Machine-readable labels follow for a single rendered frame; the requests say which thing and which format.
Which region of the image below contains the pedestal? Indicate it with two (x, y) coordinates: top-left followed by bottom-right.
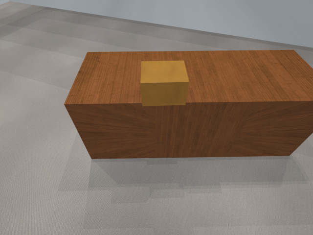
(64, 50), (313, 159)

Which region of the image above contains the carton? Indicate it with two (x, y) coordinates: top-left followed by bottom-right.
(140, 61), (189, 106)

